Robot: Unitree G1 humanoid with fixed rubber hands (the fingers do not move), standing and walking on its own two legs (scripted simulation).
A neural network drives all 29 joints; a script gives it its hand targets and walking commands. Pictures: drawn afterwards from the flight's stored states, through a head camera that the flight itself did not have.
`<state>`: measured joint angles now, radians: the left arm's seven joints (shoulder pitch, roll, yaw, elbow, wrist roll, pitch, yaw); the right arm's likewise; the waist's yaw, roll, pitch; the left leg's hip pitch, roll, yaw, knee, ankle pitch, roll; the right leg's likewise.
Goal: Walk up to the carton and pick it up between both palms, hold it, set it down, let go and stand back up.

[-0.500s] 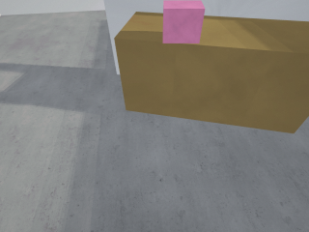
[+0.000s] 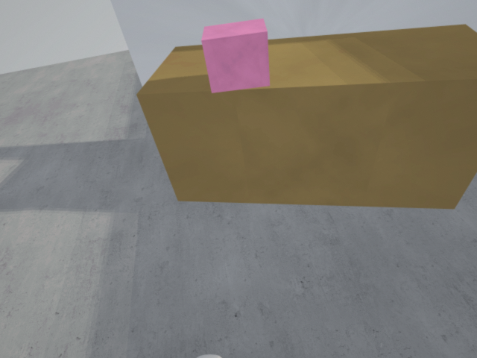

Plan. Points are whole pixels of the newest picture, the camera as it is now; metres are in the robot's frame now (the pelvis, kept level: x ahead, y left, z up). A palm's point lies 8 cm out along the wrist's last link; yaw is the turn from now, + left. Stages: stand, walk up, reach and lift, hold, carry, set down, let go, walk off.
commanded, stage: walk up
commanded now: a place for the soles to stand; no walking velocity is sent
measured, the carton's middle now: (237, 56) +1.23 +0.09 +0.04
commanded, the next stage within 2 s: none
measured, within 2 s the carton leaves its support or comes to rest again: neither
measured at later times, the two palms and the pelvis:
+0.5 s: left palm (101, 284) +0.32 +0.36 -0.09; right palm (367, 236) +0.42 -0.24 -0.08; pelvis +0.28 +0.05 -0.01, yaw -2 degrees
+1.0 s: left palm (127, 196) +0.55 +0.36 -0.05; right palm (362, 186) +0.58 -0.27 -0.09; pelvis +0.49 +0.04 -0.01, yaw -2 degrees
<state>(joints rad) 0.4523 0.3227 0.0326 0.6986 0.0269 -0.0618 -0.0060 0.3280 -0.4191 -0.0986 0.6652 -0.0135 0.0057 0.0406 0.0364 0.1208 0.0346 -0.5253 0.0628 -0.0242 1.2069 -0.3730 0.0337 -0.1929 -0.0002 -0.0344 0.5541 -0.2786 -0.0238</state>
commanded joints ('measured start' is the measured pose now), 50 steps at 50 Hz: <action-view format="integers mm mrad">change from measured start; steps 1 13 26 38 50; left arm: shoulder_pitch -100 141 55 121 -129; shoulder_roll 286 298 230 382 408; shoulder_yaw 90 93 55 128 117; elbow -145 -108 -169 -181 -264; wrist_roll -3 5 -10 8 -2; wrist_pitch -31 -21 10 22 -20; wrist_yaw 16 30 5 16 41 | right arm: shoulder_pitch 88 -254 71 99 99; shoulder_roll -139 -64 -182 -104 -168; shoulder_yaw -42 -22 -42 14 -33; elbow -89 -237 -180 -238 -234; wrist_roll -23 -31 -6 -1 -1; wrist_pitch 0 -1 -48 -23 17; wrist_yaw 21 38 -38 7 40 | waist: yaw -59 65 -49 72 -58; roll -299 -244 -29 -340 -328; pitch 134 92 -38 -107 55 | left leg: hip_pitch -102 -98 379 -169 5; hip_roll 52 28 205 2 78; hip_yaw -18 72 -67 117 24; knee -57 -612 -782 -121 -236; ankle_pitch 218 322 582 -285 132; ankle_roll -51 10 197 27 -35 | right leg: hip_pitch -142 225 -283 304 -213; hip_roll -196 -207 -88 -288 -238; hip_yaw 250 106 107 388 184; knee -406 -255 616 -66 -300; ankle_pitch -322 301 -202 -360 -460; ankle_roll -62 -102 5 -146 -167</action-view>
